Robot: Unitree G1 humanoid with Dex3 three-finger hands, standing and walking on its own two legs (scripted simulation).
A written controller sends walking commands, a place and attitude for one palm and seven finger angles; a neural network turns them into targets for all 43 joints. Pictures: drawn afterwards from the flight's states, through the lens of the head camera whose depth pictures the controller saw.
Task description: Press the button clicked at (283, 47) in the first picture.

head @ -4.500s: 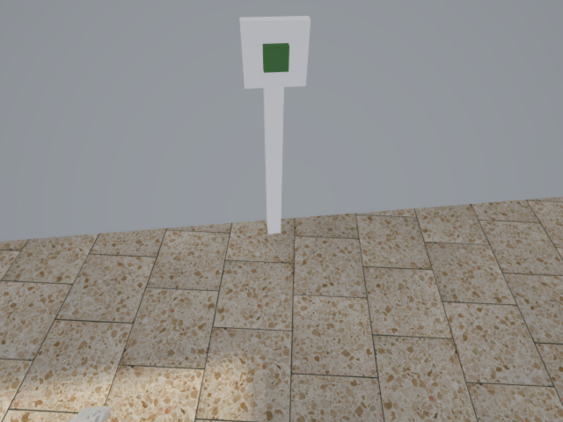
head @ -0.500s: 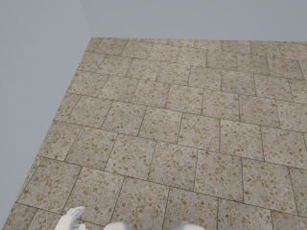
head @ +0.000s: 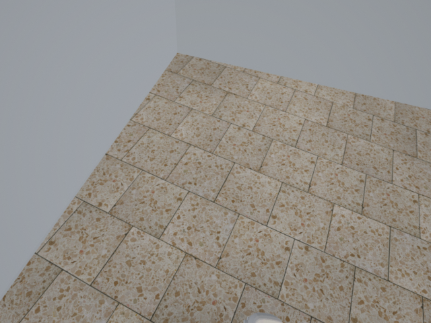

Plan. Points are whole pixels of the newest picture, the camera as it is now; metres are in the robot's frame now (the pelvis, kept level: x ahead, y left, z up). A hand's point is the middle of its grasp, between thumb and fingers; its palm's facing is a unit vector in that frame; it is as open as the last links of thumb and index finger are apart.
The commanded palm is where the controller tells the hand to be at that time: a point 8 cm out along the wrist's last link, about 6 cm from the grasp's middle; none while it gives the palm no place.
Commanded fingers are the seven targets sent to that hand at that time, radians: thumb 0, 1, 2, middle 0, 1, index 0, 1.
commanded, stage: turn to face it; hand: left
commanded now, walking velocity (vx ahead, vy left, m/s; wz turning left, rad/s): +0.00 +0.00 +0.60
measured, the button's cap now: out of the picture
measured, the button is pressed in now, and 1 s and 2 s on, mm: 0 0 0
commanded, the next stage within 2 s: none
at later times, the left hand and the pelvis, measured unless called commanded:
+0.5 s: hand out of the picture +0.00 +0.13 -0.15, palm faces +0.33 -0.91 -0.27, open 7.4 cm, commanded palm none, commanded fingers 0.00 0.90 0.90 -0.20 -0.30 -0.20 -0.30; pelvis -0.01 -0.08 +0.00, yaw +19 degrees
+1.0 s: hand out of the picture -0.09 +0.20 -0.16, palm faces +0.61 -0.75 -0.27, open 7.4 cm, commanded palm none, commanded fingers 0.00 0.90 0.90 -0.20 -0.30 -0.20 -0.30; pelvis -0.02 -0.03 +0.00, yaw +36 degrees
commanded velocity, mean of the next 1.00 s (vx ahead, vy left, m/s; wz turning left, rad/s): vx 0.00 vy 0.00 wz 0.60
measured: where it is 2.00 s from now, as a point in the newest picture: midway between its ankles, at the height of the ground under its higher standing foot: outside the picture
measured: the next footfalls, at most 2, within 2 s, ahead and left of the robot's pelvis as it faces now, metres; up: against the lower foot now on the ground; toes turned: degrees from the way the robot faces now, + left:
right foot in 0.30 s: +0.03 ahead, -0.18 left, +0.00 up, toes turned +9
left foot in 0.74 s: -0.04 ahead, +0.07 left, +0.00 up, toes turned +35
